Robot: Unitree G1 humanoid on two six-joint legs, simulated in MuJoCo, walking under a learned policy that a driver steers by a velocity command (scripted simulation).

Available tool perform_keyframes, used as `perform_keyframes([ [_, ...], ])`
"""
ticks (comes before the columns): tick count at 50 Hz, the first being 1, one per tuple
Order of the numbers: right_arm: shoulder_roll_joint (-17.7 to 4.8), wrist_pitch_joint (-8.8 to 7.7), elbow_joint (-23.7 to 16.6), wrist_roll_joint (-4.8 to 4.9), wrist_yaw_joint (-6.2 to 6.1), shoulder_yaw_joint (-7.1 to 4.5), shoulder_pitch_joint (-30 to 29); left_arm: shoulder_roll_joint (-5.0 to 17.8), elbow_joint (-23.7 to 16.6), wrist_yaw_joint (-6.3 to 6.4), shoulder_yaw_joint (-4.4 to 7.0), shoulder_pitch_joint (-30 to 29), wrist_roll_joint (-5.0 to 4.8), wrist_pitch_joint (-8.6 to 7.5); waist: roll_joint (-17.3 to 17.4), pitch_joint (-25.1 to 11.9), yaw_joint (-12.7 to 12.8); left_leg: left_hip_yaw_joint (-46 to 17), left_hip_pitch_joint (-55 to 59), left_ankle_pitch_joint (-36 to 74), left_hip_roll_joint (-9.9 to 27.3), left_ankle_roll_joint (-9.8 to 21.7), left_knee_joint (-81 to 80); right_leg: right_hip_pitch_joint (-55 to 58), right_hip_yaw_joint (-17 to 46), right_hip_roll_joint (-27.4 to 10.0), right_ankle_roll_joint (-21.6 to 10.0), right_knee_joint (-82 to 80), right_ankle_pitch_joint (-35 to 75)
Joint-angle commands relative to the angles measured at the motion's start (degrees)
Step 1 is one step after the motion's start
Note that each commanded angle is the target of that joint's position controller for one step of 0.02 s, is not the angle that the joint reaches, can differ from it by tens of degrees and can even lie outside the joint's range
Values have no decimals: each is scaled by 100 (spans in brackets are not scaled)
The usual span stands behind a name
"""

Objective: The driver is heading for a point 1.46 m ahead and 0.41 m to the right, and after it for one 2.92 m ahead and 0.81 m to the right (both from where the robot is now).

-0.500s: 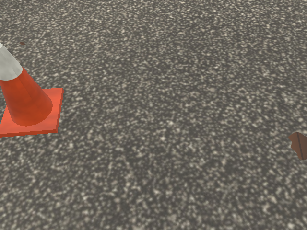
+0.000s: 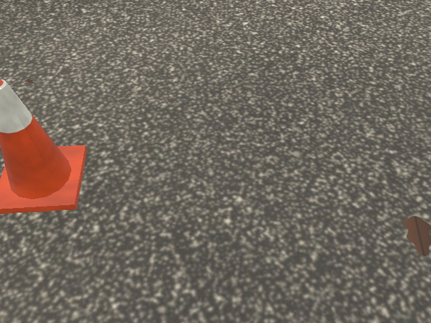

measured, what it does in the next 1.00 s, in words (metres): steps on the spot, turning right: left foot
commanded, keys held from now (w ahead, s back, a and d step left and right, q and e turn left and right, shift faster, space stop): e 0.78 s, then no key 0.22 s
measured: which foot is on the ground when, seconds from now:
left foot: down 0.00-0.18, up 0.20-0.62, down 0.64-1.00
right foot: down 0.00-0.64, up 0.66-1.00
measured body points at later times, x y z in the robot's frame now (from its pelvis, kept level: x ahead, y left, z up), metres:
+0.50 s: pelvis +0.02 -0.03 +0.01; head +0.05 -0.06 +0.46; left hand +0.21 +0.22 -0.09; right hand +0.10 -0.34 -0.10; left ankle +0.07 +0.13 -0.69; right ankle +0.03 -0.12 -0.73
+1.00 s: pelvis +0.02 -0.01 +0.01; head +0.06 -0.02 +0.46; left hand +0.29 +0.15 -0.10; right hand -0.01 -0.31 -0.10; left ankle +0.08 +0.11 -0.73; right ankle -0.05 -0.13 -0.71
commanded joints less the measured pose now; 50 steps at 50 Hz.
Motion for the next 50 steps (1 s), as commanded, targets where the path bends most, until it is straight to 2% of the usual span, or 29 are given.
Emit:
perform_keyframes([
  [1,-1178,33,-265,25,-160,-370,328,648,-510,6,169,-424,-47,-26,575,-101,-238,-903,139,1901,1167,671,-748,-530,-126,93,-190,503,672],
  [4,-1140,54,-449,35,-243,-402,-7,550,-631,-73,192,-328,-36,41,993,-139,-148,-1270,152,2670,1901,1081,-736,-869,-286,6,-267,1355,-928],
  [5,-1140,47,-527,44,-254,-411,-161,535,-675,-115,197,-344,-53,54,975,-91,-135,-1259,146,2929,2007,1127,-681,-938,-344,-44,-318,1452,-1294],
  [6,-1184,50,-578,75,-260,-432,-280,516,-704,-157,198,-329,-74,58,878,-84,-100,-1119,124,3064,1984,1057,-573,-842,-430,-61,-370,1249,-1259],
  [7,-1252,64,-608,124,-260,-460,-399,506,-686,-192,205,-211,-81,55,780,-130,-11,-844,-2,3052,1834,882,-371,-475,-553,-6,-422,765,-780],
  [8,-1266,76,-578,150,-252,-475,-319,603,-658,-212,250,-60,-65,52,638,-232,44,-514,-188,2782,1565,624,-18,50,-506,81,-501,200,11],
  [9,-1164,68,-553,85,-227,-469,-16,1038,-714,-190,387,43,-50,47,-223,-398,-43,102,-588,1891,987,177,1004,659,438,-291,-747,-482,1519],
  [10,-865,54,-859,-48,-238,-377,-279,1697,-757,-176,534,305,24,25,-1669,-479,41,609,-2086,-693,-169,-437,2615,1419,2765,-1577,-1844,-1055,2822],
  [11,-773,34,-907,-27,-218,-336,-494,1347,-736,-188,379,661,108,-79,-1272,-1013,264,-388,-2335,-2194,-181,-415,3717,1800,3302,-1956,-2299,-1189,3096],
  [12,-866,29,-893,72,-172,-354,-367,1215,-820,-176,336,410,92,-170,-774,-907,114,-563,-2485,-1950,-34,-364,4135,1736,2784,-1837,-2184,-1054,3070],
  [13,-912,31,-803,91,-170,-377,-351,1195,-925,-143,348,128,11,-202,-325,-787,12,-541,-2555,-1520,81,-343,4095,1598,2304,-1536,-1901,-988,2761],
  [14,-1005,33,-791,42,-202,-411,-405,1178,-991,-100,345,-93,-66,-173,-149,-652,-28,-553,-2630,-1095,183,-352,3795,1476,2083,-1398,-1693,-1027,2465],
  [15,-1070,34,-797,18,-219,-443,-446,1100,-1024,-46,316,-165,-86,-131,-208,-677,-74,-557,-2380,-817,243,-364,3541,1286,1894,-1213,-1568,-1097,2242],
  [18,-861,10,-819,68,-188,-393,-384,1102,-1096,34,334,-117,-58,-14,-471,-691,-104,-430,-2095,-429,59,-478,2756,1190,1725,-918,-1519,-1231,1879],
  [24,-864,-50,-900,86,-118,-365,-605,1214,-1282,105,410,-252,-54,108,-781,-570,-15,-497,-1475,-106,-86,-583,1310,718,2116,-788,-1473,-1395,609],
  [28,-945,-168,-906,122,-5,-387,-509,1220,-1398,89,426,-348,-72,189,-904,-583,-20,-499,-1015,-36,-169,-478,552,653,2521,-737,-1386,-1277,698],
  [31,-976,-248,-778,128,77,-426,-85,1142,-1505,127,399,-498,-160,268,-835,-619,-300,-353,-98,919,-121,-267,-964,430,2518,-417,-1061,-884,708],
  [32,-1234,-238,-762,62,62,-495,59,957,-1532,140,342,-349,-150,276,-470,-738,-261,-799,522,1171,523,-39,-1246,-47,2240,-126,-777,-391,-25],
  [33,-1623,-164,-880,-56,12,-549,-122,610,-1551,119,257,-46,-102,259,975,-720,43,-2070,907,1761,1748,546,-1471,-917,1205,677,-430,937,-1586],
  [34,-1658,-152,-971,-301,59,-545,-277,1013,-1661,95,397,-88,-90,181,1631,-500,38,-2977,297,2114,2427,1322,-1643,-1497,700,854,-212,2134,-2450],
  [35,-1353,-173,-1126,-265,54,-459,-604,1387,-1543,84,514,60,-69,168,1116,-375,123,-2577,117,1962,2338,1380,-1612,-1496,722,500,-75,2961,-2084],
  [36,-1112,-173,-1174,-162,31,-399,-827,1403,-1407,82,556,172,-89,206,845,-280,175,-1963,52,1725,1928,1119,-1528,-1514,625,441,24,3283,-1680],
  [37,-1028,-162,-1213,-70,3,-360,-904,1227,-1294,106,534,279,-80,277,753,-237,167,-1531,121,1514,1614,941,-1471,-1593,534,416,142,3603,-1367],
  [38,-995,-148,-1208,-13,-21,-331,-896,1114,-1308,96,502,293,-77,323,795,-144,98,-1297,140,1735,1554,954,-1437,-1733,477,368,254,3862,-1177],
  [40,-1022,-104,-1154,-39,-59,-316,-621,915,-1489,59,426,32,-119,321,850,-107,-96,-892,226,2055,1398,1056,-1449,-1755,206,283,380,3628,-963],
  [43,-1179,-37,-1050,-44,-66,-366,-206,709,-1732,29,314,-295,-94,264,962,-323,-356,-862,818,2514,1547,1251,-1322,-1662,110,155,467,2709,-1090],
  [46,-1381,-1,-1074,21,16,-422,-346,577,-1816,-36,207,-308,-45,242,1066,-467,-357,-644,591,2880,1597,1268,-1209,-797,-230,44,365,1651,-1280],
  [48,-1430,13,-1027,80,74,-422,-298,658,-1807,-60,218,-237,-54,249,1133,-496,-360,-662,521,3050,1637,1271,-1098,-365,-423,119,276,1024,-1153],
  [50,-1381,24,-977,175,105,-381,-381,635,-1690,-86,225,62,-47,254,1064,-486,-154,-600,368,3035,1570,1119,-812,285,-563,205,66,-206,-319],
])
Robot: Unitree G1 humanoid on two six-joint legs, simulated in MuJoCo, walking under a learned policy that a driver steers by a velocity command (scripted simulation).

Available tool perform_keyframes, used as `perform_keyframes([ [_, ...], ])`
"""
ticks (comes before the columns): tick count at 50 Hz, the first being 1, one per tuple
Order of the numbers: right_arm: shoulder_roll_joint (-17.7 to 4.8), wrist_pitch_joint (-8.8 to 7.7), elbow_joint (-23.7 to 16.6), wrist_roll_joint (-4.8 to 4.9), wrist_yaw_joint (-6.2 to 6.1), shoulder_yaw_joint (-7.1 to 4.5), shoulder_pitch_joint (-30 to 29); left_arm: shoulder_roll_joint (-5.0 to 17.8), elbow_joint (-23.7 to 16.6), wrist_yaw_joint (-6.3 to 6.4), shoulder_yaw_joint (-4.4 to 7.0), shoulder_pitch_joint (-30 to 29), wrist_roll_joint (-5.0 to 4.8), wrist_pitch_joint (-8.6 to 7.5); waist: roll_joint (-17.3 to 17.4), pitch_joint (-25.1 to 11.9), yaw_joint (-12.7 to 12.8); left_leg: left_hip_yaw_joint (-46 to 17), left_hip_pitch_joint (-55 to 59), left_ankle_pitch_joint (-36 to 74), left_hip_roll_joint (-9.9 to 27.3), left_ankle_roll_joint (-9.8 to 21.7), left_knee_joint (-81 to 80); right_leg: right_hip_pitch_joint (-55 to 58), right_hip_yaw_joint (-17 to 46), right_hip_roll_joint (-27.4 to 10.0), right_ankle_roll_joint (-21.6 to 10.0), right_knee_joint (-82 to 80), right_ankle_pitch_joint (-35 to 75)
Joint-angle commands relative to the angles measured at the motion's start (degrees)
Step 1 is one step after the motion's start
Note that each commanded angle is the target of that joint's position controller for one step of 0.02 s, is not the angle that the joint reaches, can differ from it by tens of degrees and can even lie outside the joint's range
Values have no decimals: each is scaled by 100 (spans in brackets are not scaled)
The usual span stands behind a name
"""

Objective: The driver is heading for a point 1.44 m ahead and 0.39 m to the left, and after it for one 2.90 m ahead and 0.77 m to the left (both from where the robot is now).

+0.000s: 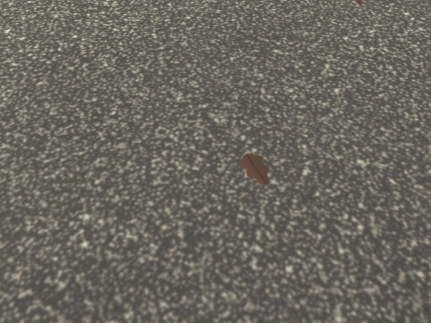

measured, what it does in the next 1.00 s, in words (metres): steps on the spot, turning left: right foot, then left foot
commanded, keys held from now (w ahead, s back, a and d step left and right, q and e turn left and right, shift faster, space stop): no key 0.14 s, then q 0.58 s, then w+q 0.28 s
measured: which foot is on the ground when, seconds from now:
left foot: down 0.00-0.04, up 0.06-0.44, down 0.46-0.98, up 1.00-1.00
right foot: up 0.00-0.02, down 0.04-0.48, up 0.50-0.96, down 0.98-1.00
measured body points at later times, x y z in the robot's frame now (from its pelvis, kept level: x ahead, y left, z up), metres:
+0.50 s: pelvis -0.01 +0.00 -0.01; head +0.02 +0.03 +0.43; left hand +0.13 +0.30 -0.12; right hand +0.13 -0.28 -0.11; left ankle -0.03 +0.09 -0.74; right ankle -0.01 -0.13 -0.73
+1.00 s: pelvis +0.04 -0.01 -0.01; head +0.06 +0.00 +0.44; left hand +0.07 +0.32 -0.09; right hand +0.27 -0.22 -0.10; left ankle -0.03 +0.09 -0.73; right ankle +0.09 -0.12 -0.74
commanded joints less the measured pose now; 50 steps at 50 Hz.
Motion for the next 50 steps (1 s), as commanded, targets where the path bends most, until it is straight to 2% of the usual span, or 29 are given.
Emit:
perform_keyframes([
  [1,-989,-59,-223,135,25,-223,-55,496,-261,-29,133,337,32,-83,932,-622,246,-865,315,2274,1041,991,-152,986,-369,221,-347,-2007,1330],
  [2,-789,-115,-121,55,49,-138,227,710,-276,7,166,429,48,-77,572,-818,210,-672,-158,1597,832,551,134,1826,168,-162,-512,-2187,2180],
  [3,-353,-189,-255,-267,118,26,347,1196,-366,97,233,535,120,-53,-945,-1209,-12,-122,-1010,-505,291,-20,1213,2652,1577,-1461,-976,-1845,4279],
  [4,-427,-180,-391,-195,70,6,-15,859,-347,43,114,289,221,-117,-1297,-1057,136,-278,-1177,-2021,63,-258,1485,1756,1950,-1989,-1927,-1954,4067],
  [5,-767,-129,-364,-94,17,-79,-195,660,-386,-12,57,97,267,-223,-953,-781,248,-416,-1158,-2066,145,-347,1969,1439,1837,-1770,-2055,-2140,3408],
  [6,-804,-90,-315,-49,-1,-119,-217,554,-296,-16,23,-13,271,-302,-970,-670,206,-494,-1261,-1903,147,-372,2200,1389,1595,-1519,-1878,-2194,3031],
  [8,-816,27,-94,-72,-61,-168,79,534,-226,-10,2,-277,175,-395,-886,-520,96,-614,-1211,-1479,210,-470,2362,1216,1231,-1316,-1633,-2192,3038],
  [10,-641,54,69,-27,-31,-124,340,402,-115,11,-38,-385,201,-417,-782,-555,-6,-541,-774,-1126,173,-512,2241,987,749,-1120,-1543,-2122,3346],
  [12,-644,49,2,25,-15,-107,146,522,-67,53,15,-415,197,-377,-796,-497,115,-391,-750,-1014,105,-487,1992,1043,593,-1107,-1591,-2031,3343],
  [15,-767,69,-163,84,-12,-132,-32,803,2,136,136,-303,135,-260,-735,-475,275,-281,-995,-1206,34,-421,1971,1296,811,-1442,-1820,-1969,3290],
  [17,-751,92,-231,93,6,-133,-33,848,13,175,177,-327,104,-195,-707,-453,295,-231,-1095,-1292,40,-356,1991,1397,895,-1641,-1894,-1961,3331],
  [20,-695,116,-269,82,84,-133,102,855,-5,212,216,-508,63,-134,-687,-500,192,-70,-863,-1113,-8,-192,1618,1393,714,-1707,-1806,-1808,3433],
  [22,-678,107,-212,65,155,-155,391,853,-6,236,235,-676,-22,-94,-661,-564,-25,132,-317,-272,-163,27,638,1217,383,-1540,-1507,-1439,3135],
  [23,-807,91,-224,7,158,-199,468,769,78,234,233,-510,-72,-94,-393,-525,-59,-125,35,633,-163,229,-77,973,97,-1247,-1131,-996,2396],
  [24,-1375,69,-312,-27,88,-346,576,507,31,218,185,-351,88,-118,924,-633,114,-1683,786,2343,818,653,-563,-18,-600,-618,-528,435,965],
  [25,-1770,-5,-382,-128,128,-410,719,355,-317,245,119,-1010,206,-161,1835,-494,-138,-3356,937,3660,1938,1817,-787,-1327,-455,379,-195,1544,-1674],
  [26,-1566,-120,-447,-230,156,-353,749,525,-324,254,177,-1070,157,-183,1076,-709,-233,-3314,982,3307,1956,2136,-859,-1538,176,226,-184,2488,-1916],
  [27,-1415,-196,-473,-189,151,-319,467,642,-234,230,228,-914,64,-179,764,-590,-44,-2773,921,2931,1644,1863,-789,-1606,314,69,-226,2735,-1430],
  [28,-1335,-201,-527,-81,120,-321,156,690,-98,238,269,-743,53,-169,457,-506,95,-2387,884,2484,1295,1538,-745,-1652,320,-15,-210,2639,-935],
  [29,-1206,-183,-576,19,84,-274,-13,759,-46,253,300,-694,83,-157,450,-461,137,-2242,896,2416,1163,1376,-741,-1682,357,-79,-157,2490,-576],
  [30,-1134,-156,-605,41,45,-232,-21,706,-11,244,299,-636,89,-163,542,-535,169,-2089,797,2579,1003,1328,-747,-1467,315,-28,-80,2537,-294],
  [36,-1226,-25,-714,29,-53,-287,203,550,-86,225,254,-701,45,-252,725,-605,18,-2175,1076,2181,776,1368,-698,-1359,318,119,166,1321,164],
  [39,-1256,4,-729,70,-71,-309,281,579,-144,128,238,-806,4,-363,919,-479,-115,-2601,715,-635,655,1403,-1108,-1126,303,131,136,461,292],
  [43,-1323,-31,-770,52,-22,-317,243,646,-210,-30,239,-849,-54,-651,1041,-312,-157,-3071,378,-1480,608,1424,-1153,-642,283,227,-61,-451,82],
  [45,-1294,-33,-801,65,4,-297,183,665,-161,-88,255,-655,-96,-786,1010,-345,-43,-3235,134,-1523,525,1365,-1051,-74,227,282,-181,-911,190],
  [47,-1153,-15,-874,88,2,-241,-22,634,1,-108,286,-177,-123,-884,867,-334,304,-3214,-364,-1678,244,1146,-735,901,96,267,-348,-1862,913],
  [48,-936,-40,-916,74,-3,-176,-61,767,102,-76,343,209,-98,-909,671,-473,484,-2992,-914,-1799,12,910,-252,1736,289,-55,-481,-2001,1024],
  [49,-471,-68,-959,30,16,-36,-7,1028,199,-25,394,888,4,-914,-162,-856,662,-2232,-1695,-2208,-485,548,1321,2708,1385,-1112,-817,-2250,200],
  [50,-491,-135,-1289,136,15,-48,-70,1536,295,-63,475,1200,186,-907,-1130,-530,552,-1436,-3084,-2348,-1014,371,2510,2757,3432,-2157,-1573,-2896,-1327],
])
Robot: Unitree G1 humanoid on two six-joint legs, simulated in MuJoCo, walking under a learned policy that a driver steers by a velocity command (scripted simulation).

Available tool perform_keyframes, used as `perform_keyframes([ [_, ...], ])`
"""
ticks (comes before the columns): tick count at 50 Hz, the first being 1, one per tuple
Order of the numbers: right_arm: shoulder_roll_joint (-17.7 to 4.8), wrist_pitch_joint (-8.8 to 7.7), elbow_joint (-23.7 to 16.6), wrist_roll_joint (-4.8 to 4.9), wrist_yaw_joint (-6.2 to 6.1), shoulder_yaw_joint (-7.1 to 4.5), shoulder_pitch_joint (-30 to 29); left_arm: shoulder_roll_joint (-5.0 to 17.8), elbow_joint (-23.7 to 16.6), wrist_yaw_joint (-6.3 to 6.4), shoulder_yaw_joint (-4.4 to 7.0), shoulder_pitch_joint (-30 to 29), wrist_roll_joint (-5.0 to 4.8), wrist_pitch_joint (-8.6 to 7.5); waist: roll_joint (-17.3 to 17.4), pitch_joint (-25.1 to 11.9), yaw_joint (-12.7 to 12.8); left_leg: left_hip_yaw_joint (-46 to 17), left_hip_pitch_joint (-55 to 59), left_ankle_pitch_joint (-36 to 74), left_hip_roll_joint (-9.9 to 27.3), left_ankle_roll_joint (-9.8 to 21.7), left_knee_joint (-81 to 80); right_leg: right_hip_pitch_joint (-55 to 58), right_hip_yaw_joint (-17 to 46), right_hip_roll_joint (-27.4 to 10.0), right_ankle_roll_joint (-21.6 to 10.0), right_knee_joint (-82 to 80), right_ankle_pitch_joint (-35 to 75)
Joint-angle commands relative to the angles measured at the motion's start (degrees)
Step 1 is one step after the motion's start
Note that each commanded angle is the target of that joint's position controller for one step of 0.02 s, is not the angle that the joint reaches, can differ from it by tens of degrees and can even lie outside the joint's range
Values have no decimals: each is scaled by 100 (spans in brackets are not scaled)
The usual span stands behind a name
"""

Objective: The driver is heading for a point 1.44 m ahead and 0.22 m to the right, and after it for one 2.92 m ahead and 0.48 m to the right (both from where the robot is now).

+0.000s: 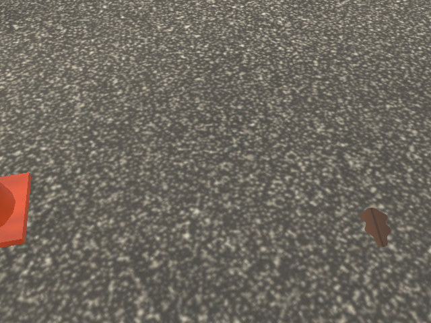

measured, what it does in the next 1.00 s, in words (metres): walks ahead: left foot, then right foot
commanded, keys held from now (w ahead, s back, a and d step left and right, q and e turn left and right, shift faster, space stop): w+q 0.04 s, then w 0.28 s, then w+e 0.68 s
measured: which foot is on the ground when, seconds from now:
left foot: up 0.00-0.38, down 0.40-0.96, up 0.98-1.00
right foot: down 0.00-0.40, up 0.42-0.92, down 0.94-1.00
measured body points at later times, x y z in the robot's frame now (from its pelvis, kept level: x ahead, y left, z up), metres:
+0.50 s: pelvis +0.22 +0.07 -0.01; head +0.26 +0.09 +0.44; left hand +0.19 +0.35 -0.14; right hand +0.45 -0.15 -0.08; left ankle +0.28 +0.18 -0.73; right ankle +0.07 -0.11 -0.65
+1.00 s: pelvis +0.50 +0.04 -0.02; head +0.55 +0.03 +0.42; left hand +0.75 +0.26 -0.10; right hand +0.50 -0.25 -0.14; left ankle +0.32 +0.20 -0.66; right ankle +0.59 -0.04 -0.74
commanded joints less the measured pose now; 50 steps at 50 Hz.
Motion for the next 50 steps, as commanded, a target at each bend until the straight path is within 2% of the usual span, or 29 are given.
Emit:
perform_keyframes([
  [1,-643,-226,-860,93,0,-119,-565,1260,-58,-5,323,930,160,-123,-1164,315,360,189,-3310,-841,515,-67,2204,1746,3618,-2658,-1383,-1612,-2848],
  [2,-852,-218,-735,73,25,-195,-542,865,-143,38,216,678,59,-114,-1045,575,341,276,-3442,-368,659,-143,2462,1640,2996,-2319,-1212,-1632,-2667],
  [4,-681,-256,-597,-11,73,-191,-452,604,-148,77,99,640,38,-87,-867,560,325,368,-3371,350,765,-252,2637,1574,2061,-1841,-949,-1648,-1634],
  [5,-521,-308,-605,2,122,-151,-521,563,-105,92,65,737,70,-95,-833,570,358,391,-3284,681,811,-271,2644,1461,1676,-1714,-914,-1706,-1025],
  [8,-258,-399,-713,0,183,-56,-764,603,2,84,52,988,88,-120,-749,533,434,645,-3213,1280,819,-393,2254,1319,917,-1539,-1030,-1823,139],
  [13,52,-504,-956,-23,329,113,-1522,827,175,68,48,1202,-35,-33,-729,625,631,1362,-2303,2062,917,-441,453,955,151,-1397,-984,-1857,1174],
  [15,-20,-527,-1022,29,395,94,-1679,946,275,52,60,1395,-88,4,-780,663,632,1458,-1938,1997,846,-317,19,1034,149,-1571,-962,-1839,1387],
  [17,-202,-544,-1048,41,419,17,-1617,1010,352,43,65,1478,-132,64,-853,597,447,1483,-1525,1780,711,-104,-343,1289,196,-1752,-887,-1593,2206],
  [18,-352,-550,-1000,35,401,-65,-1321,1066,374,47,66,1463,-130,94,-902,380,190,1531,-987,1712,563,24,-505,1377,154,-1749,-814,-1186,3283],
  [19,-547,-542,-804,23,358,-191,-589,1085,380,58,56,1399,-128,122,-824,-83,-285,1629,57,1877,401,199,-757,1265,-57,-1579,-685,-320,4241],
  [20,-798,-504,-580,1,280,-324,286,979,333,72,-1,1401,-79,101,-746,-676,-737,1473,1518,2006,577,343,-656,556,-199,-1332,-500,819,4074],
  [21,-1325,-439,-463,-167,163,-444,1216,400,72,55,-188,1558,79,53,340,-1740,-913,-339,3564,1599,2113,795,-588,-1109,-399,-804,-204,2962,1669],
  [22,-1381,-443,-442,-231,189,-397,1288,63,70,46,-300,2021,-30,-44,1500,-2637,-604,-2767,4015,517,3106,1359,-1589,-2076,369,-63,-58,4362,-1934],
  [23,-847,-478,-410,-201,211,-260,1014,728,59,37,-101,1513,-214,-56,893,-1759,-713,-2331,3336,136,2872,1116,-1868,-2620,671,-335,-75,4880,-1708],
  [24,-655,-499,-345,-124,214,-194,665,776,-83,30,-70,1124,-259,-50,777,-877,-549,-1358,2533,426,2681,949,-1977,-2852,437,-598,-120,4792,-1186],
  [25,-495,-525,-305,-118,226,-151,318,672,-84,57,-83,958,-179,-33,435,-493,-344,-772,1842,873,2407,842,-2130,-2676,338,-815,-113,4544,-725],
  [26,-361,-570,-284,-151,244,-127,77,605,-52,60,-57,1000,-112,27,537,-236,-145,-252,1313,1309,2193,788,-2330,-2422,349,-957,-82,4318,-388],
  [29,-196,-754,-130,-183,246,-146,-214,271,72,50,-81,1249,-137,253,459,-16,161,607,665,2020,2045,825,-2825,-2010,349,-1048,6,4203,74],
  [31,-248,-817,1,-200,226,-185,-248,233,-30,72,-70,1004,-102,327,328,242,192,1043,585,2411,2022,809,-2976,-2311,441,-1025,65,3938,412],
  [33,-301,-822,125,-216,184,-212,-173,212,-158,54,-75,701,-72,310,240,397,141,1399,731,2642,1977,788,-3033,-2595,519,-979,100,3349,955],
  [36,-465,-778,224,-190,119,-256,-134,127,-331,-79,-135,154,-46,234,105,545,-22,1922,865,2798,1887,681,-3102,-2463,192,-892,55,2172,1762],
  [41,-730,-586,496,-63,64,-350,345,76,-799,-285,-205,-774,-52,202,-57,784,-363,2274,1858,3391,2180,604,-2820,-2777,-292,-786,-198,1194,1544],
  [42,-776,-530,527,-39,55,-364,372,106,-887,-320,-195,-853,-53,201,-24,748,-347,2339,2060,3803,2217,564,-2636,-2763,-405,-716,-276,1091,1321],
  [44,-946,-428,524,-14,14,-400,316,264,-994,-353,-113,-723,-57,227,201,412,-147,2493,2323,5717,2213,442,-1954,-2231,-750,-360,-485,1033,767],
  [46,-1078,-327,480,26,-27,-420,222,646,-862,-310,101,241,-86,284,395,-267,446,2596,2224,7073,2103,299,-428,-890,-974,108,-787,1000,317],
  [47,-996,-333,435,59,-46,-368,132,960,-656,-223,289,1190,-92,320,255,-742,986,2706,1455,6457,1872,91,916,630,-802,243,-1032,559,676],
  [48,-419,-406,260,-130,-39,-194,415,1486,-548,-94,427,1660,-95,389,-829,-1205,856,2637,-499,2622,1335,-211,2873,2488,1147,-901,-1534,526,707],
  [49,-69,-615,-8,-143,36,-17,625,1742,-776,-132,412,1408,-59,280,-1498,-2067,416,1383,-2282,-1060,165,-434,4531,3712,4546,-2118,-2666,-430,-226],
  [50,-645,-783,-121,44,124,-141,-85,1189,-808,-174,268,1419,-35,199,-682,-1919,822,570,-2890,-707,516,-326,4627,3628,4300,-2064,-2344,-893,-475],
])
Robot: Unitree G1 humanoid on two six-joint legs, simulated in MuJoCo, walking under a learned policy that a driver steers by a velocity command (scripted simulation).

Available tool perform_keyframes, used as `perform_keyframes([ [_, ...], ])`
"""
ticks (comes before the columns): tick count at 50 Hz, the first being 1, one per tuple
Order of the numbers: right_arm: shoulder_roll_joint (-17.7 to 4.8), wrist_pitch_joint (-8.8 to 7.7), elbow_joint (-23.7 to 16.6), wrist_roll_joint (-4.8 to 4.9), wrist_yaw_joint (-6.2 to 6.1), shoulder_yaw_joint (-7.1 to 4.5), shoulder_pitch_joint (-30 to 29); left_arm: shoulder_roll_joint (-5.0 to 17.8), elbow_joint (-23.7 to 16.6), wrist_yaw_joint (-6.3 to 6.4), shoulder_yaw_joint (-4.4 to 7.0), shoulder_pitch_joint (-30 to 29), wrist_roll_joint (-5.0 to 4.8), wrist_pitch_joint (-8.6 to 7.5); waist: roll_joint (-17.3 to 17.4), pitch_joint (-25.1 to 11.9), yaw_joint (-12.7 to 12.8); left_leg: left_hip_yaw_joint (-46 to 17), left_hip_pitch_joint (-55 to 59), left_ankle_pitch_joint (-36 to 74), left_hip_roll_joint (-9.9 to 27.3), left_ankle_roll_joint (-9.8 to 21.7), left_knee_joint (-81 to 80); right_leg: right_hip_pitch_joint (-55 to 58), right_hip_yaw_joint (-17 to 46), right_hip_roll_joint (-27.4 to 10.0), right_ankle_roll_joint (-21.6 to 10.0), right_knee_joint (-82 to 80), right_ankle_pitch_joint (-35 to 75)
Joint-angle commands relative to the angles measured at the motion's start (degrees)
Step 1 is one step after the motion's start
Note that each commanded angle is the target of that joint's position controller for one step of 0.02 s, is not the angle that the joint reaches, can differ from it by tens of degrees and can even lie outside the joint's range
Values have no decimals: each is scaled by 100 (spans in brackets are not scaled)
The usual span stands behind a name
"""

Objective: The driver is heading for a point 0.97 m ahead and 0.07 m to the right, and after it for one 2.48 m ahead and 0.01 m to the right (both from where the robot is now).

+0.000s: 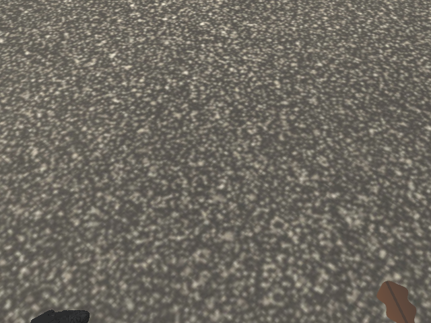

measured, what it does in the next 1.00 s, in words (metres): walks ahead, turning right: left foot, then right foot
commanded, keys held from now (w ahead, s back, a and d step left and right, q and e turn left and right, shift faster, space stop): w+e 0.42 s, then w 0.02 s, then no key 0.56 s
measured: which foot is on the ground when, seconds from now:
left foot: up 0.00-0.40, down 0.42-1.00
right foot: down 0.00-0.42, up 0.44-0.80, down 0.82-1.00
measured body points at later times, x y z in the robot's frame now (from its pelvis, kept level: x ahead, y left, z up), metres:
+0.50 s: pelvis +0.29 +0.04 +0.01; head +0.32 +0.03 +0.46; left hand +0.44 +0.30 -0.10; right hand +0.41 -0.26 -0.06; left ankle +0.40 +0.12 -0.71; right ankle +0.13 -0.06 -0.64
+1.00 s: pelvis +0.41 -0.02 +0.02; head +0.42 -0.03 +0.47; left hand +0.69 +0.13 -0.06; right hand +0.41 -0.30 -0.11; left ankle +0.40 +0.12 -0.71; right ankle +0.42 -0.13 -0.71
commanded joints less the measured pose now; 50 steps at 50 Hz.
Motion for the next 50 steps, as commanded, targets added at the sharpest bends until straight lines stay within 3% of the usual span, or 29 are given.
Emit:
perform_keyframes([
  [1,-821,-477,-1014,197,115,-72,-618,1053,-90,47,343,1515,35,-149,-298,-1592,770,-1266,-3900,192,-141,186,2182,4399,3978,-1933,-1432,-2137,-628],
  [2,-727,-509,-967,82,69,-52,-643,919,-110,50,301,1139,12,-178,202,-1080,451,-1211,-3677,571,119,190,1609,3528,3330,-1646,-1208,-2132,-20],
  [3,-793,-480,-915,-57,39,-96,-607,723,-177,71,241,847,36,-190,162,-857,263,-1203,-3325,802,270,137,1168,2921,2880,-1446,-1113,-2192,626],
  [4,-806,-412,-884,-98,51,-116,-495,679,-254,101,210,703,107,-193,2,-791,113,-1215,-2991,963,337,76,1030,2499,2678,-1330,-1104,-2309,1018],
  [7,-595,-256,-873,-179,45,-58,-492,811,-160,197,244,758,77,-218,-27,-674,38,-1012,-2764,1263,318,-214,340,1832,2170,-1145,-1127,-2461,1808],
  [12,-298,-260,-1122,-139,92,92,-1611,959,13,344,278,1086,13,-109,-339,-477,460,-854,-2331,3049,-91,-399,-1878,1365,1670,-642,-664,-2311,1034],
  [15,-436,-330,-1218,-40,172,54,-1980,997,129,360,293,1363,-20,-56,-444,-482,612,-962,-2068,3270,-274,-343,-2515,1583,2085,-811,-567,-2077,518],
  [18,-681,-401,-1203,-7,218,-64,-1819,930,159,382,289,1354,-20,-20,-636,-501,441,-1144,-1848,2707,-274,-111,-2832,2045,2659,-1045,-426,-1590,307],
  [20,-826,-452,-1020,-21,182,-184,-1079,770,114,373,248,1213,7,2,-705,-722,17,-996,-860,2529,-273,160,-3154,1965,2657,-849,-210,-956,572],
  [21,-1047,-483,-955,-122,138,-268,-380,438,42,345,128,1231,60,-15,-369,-1373,-305,-1520,391,2343,356,483,-3068,1551,2321,-529,-6,285,304],
  [22,-1523,-456,-864,-244,118,-364,261,1,-69,356,-7,1886,48,-58,1001,-2189,-152,-3620,2293,1656,1650,1228,-3319,-40,1517,269,414,2203,-1641],
  [23,-1430,-399,-689,-151,193,-370,443,325,-100,373,6,2174,-100,-92,2006,-2239,-74,-5551,2560,573,2236,1738,-3913,-1294,1370,207,586,3373,-2553],
  [24,-905,-378,-810,-112,189,-233,60,798,20,398,130,1801,-111,-63,1145,-1456,-174,-4849,1906,873,1980,1555,-4002,-1489,1538,-37,691,3805,-2118],
  [25,-648,-329,-858,-152,178,-143,-257,908,-38,413,167,1305,-16,-23,637,-995,-173,-3726,1194,2096,1708,1374,-3859,-1288,1345,-188,765,3816,-1760],
  [26,-508,-304,-843,-185,196,-77,-487,846,-103,428,176,1046,79,-1,412,-749,-65,-2976,581,3530,1447,1320,-3795,-1049,1253,-283,820,3600,-1626],
  [27,-398,-300,-788,-188,206,-31,-616,777,-131,419,195,982,119,32,464,-669,75,-2415,228,4582,1239,1269,-3768,-805,1216,-421,839,3265,-1585],
  [29,-365,-325,-620,-184,217,-4,-675,422,-73,398,107,1114,93,96,717,-719,228,-1759,-124,5539,968,1242,-3878,-330,974,-447,900,2517,-1470],
  [32,-636,-260,-423,-129,158,-60,-809,159,-103,396,-11,971,143,144,753,-987,288,-1302,-202,6136,959,1383,-3962,177,749,-478,998,1301,-877],
  [37,-831,-74,-166,-16,109,-77,-660,287,-186,323,-8,385,135,178,736,-1081,48,-1082,-152,5262,938,1266,-3920,932,522,-383,888,-78,159],
  [40,-774,-14,-68,69,111,-26,-763,328,-195,307,41,358,179,164,650,-946,200,-1167,-276,4203,858,1031,-3559,1598,408,-283,601,-1209,727],
  [41,-613,-28,18,44,119,37,-582,455,-209,335,75,359,221,158,484,-942,206,-1126,-447,3693,666,771,-3366,2048,632,-449,450,-1628,1423],
  [42,-389,-72,-6,-136,129,127,-439,770,-270,396,129,467,283,164,-24,-1282,124,-877,-777,2777,346,436,-2900,2796,1313,-1160,218,-1408,3276],
  [43,-126,-76,98,-222,146,217,224,734,-290,435,83,288,318,231,-807,-1614,-268,-612,-1180,949,9,114,-2694,3238,1892,-1794,-423,-1127,3752],
  [44,-187,0,113,-212,118,240,19,305,-291,392,-18,135,255,259,-775,-1600,-106,-697,-993,725,49,-36,-2834,2877,1940,-1705,-584,-1207,2828],
  [45,-330,76,53,-187,106,219,-225,223,-274,332,-35,-67,219,265,-671,-1329,-112,-663,-867,1043,34,-74,-3050,2515,1728,-1348,-350,-1235,1939],
  [47,-574,205,122,-184,62,163,-361,342,-293,256,-4,-204,212,245,-411,-847,-15,-602,-905,1422,-18,-47,-3158,2088,1356,-907,19,-1148,1355],
  [50,-581,256,188,-159,34,168,-309,393,-162,244,23,-60,205,168,-298,-887,-5,-651,-632,1911,39,-15,-3190,2092,1232,-813,101,-955,2073],
])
